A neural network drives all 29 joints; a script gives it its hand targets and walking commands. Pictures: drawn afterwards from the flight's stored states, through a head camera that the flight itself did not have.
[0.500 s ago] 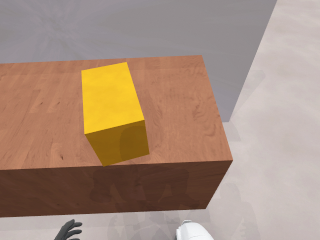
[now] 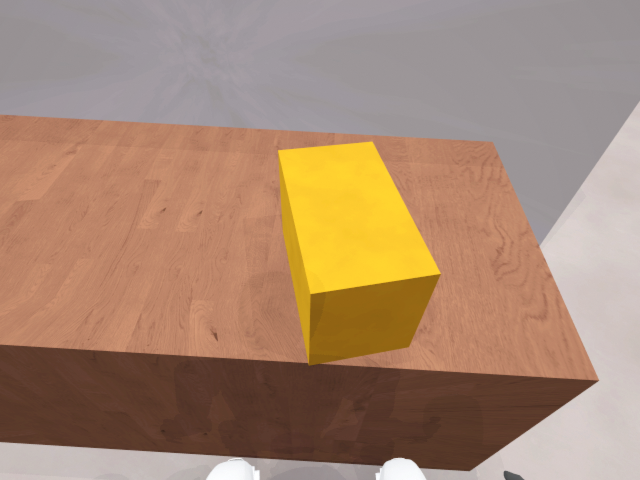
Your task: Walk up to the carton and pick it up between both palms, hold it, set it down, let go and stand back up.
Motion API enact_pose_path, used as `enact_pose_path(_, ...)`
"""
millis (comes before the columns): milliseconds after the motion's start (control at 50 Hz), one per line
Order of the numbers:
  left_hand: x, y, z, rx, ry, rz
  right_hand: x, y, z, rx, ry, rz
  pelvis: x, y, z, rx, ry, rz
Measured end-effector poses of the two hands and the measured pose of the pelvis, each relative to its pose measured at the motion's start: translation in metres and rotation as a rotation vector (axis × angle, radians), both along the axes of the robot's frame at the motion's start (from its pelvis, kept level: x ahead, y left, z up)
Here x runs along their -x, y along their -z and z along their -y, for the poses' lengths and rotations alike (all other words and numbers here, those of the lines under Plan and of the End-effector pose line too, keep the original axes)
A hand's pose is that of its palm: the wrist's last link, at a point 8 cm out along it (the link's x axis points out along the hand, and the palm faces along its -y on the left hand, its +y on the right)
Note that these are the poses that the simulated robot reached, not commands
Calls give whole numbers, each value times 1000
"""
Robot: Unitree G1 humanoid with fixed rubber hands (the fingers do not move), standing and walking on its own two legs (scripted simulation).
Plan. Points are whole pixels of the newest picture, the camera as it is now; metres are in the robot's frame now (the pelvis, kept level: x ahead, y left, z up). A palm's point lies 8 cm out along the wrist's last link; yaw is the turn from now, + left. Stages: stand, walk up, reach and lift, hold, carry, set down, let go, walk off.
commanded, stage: walk up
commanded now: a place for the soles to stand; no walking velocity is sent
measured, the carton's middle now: (342, 247) +0.47 -0.04 +0.01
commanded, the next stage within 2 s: none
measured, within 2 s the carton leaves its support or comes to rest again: neither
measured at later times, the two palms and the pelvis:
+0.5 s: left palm (118, 456) +0.18 +0.25 -0.06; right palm out of the picture +0.07 -0.25 -0.08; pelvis +0.05 +0.01 +0.04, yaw -7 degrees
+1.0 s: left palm (115, 478) +0.16 +0.24 -0.06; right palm out of the picture +0.14 -0.26 -0.04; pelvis +0.06 +0.00 +0.06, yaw -3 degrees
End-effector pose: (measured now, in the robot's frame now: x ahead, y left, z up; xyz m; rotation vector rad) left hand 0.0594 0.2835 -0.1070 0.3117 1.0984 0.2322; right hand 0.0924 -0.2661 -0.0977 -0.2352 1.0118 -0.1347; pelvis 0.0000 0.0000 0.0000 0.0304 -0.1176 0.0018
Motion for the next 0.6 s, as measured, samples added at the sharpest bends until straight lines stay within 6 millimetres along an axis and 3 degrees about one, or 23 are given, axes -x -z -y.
enact_pose_path(60, -34, 3, -13, 30, 21, 39, 25, 1, -16, 21, 55, -84, -12, -2, -13, -1, 18, -8)
enact_pose_path(120, -65, -6, -14, 48, 68, 73, 38, -11, -25, 37, 88, -126, -21, -14, -20, -3, 40, -20)
enact_pose_path(280, -114, -31, 4, 76, 193, 34, 35, -30, -24, 74, 110, -132, -29, -37, -27, 9, 93, -79)
enact_pose_path(440, -128, -46, 32, 89, 207, 43, 34, -19, -12, 11, 154, -166, -39, -42, -12, 38, 122, -102)
enact_pose_path(600, -116, -39, 38, 127, 148, 39, -14, -28, -21, 1, 111, -54, -54, -42, -10, 14, 116, -69)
